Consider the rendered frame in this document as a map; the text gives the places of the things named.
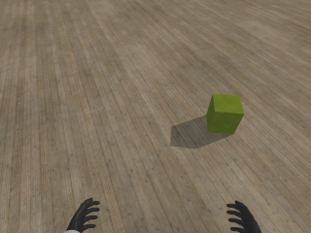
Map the carton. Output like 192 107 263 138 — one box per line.
206 93 244 135

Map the robot right hand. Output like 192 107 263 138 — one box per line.
226 200 262 233

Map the robot left hand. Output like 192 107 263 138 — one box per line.
66 197 100 233

